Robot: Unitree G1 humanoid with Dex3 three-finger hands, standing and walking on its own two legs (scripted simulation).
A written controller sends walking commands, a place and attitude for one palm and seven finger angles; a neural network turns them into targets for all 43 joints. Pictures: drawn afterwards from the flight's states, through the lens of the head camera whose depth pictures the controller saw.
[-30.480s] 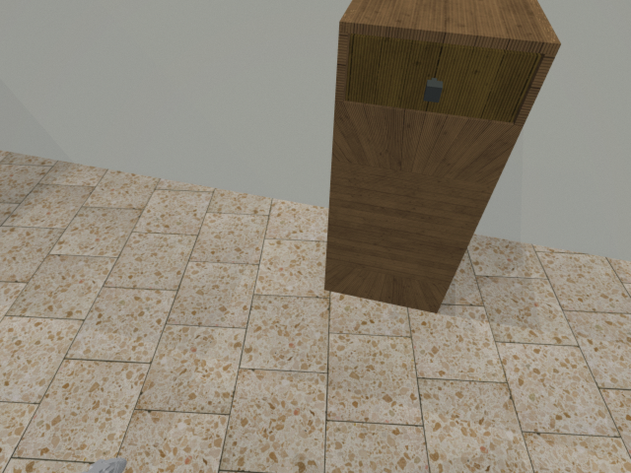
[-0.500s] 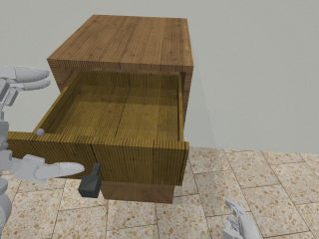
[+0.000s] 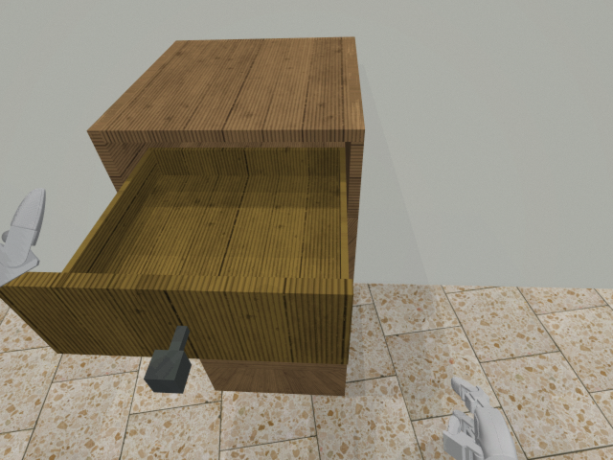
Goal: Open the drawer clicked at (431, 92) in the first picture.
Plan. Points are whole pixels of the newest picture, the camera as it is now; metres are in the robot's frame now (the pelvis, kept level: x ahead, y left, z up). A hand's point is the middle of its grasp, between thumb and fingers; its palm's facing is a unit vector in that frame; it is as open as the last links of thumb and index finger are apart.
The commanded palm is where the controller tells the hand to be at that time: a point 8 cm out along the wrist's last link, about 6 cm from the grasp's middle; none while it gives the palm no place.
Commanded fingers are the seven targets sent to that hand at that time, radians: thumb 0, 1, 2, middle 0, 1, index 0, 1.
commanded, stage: draw the hand back to the body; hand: left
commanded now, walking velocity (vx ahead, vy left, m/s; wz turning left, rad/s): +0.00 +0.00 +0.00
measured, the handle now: (174, 356) +0.20 +0.18 +0.10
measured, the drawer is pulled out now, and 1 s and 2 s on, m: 0.29 0.29 0.29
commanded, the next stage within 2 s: step back with the hand held close in 0.24 s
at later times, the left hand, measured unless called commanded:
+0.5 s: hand (19, 238) +0.19 +0.24 +0.29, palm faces +0.55 -0.74 -0.39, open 7.4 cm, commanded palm +0.11 +0.27 +0.29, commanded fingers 0.00 0.90 0.90 -0.20 -0.30 -0.20 -0.30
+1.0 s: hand out of the picture +0.12 +0.26 +0.29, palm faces +0.58 -0.71 -0.41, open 7.4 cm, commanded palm +0.05 +0.30 +0.29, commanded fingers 0.00 0.90 0.90 -0.20 -0.30 -0.20 -0.30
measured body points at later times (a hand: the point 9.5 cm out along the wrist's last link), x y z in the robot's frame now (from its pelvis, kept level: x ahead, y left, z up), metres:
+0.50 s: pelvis -0.01 -0.01 +0.00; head -0.02 -0.03 +0.45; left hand +0.15 +0.27 +0.31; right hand +0.18 -0.23 -0.09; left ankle +0.00 +0.09 -0.74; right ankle -0.02 -0.08 -0.74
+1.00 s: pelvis -0.08 +0.02 -0.01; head -0.09 +0.02 +0.44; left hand +0.08 +0.30 +0.31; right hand +0.09 -0.22 -0.09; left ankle +0.00 +0.10 -0.74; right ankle -0.02 -0.08 -0.74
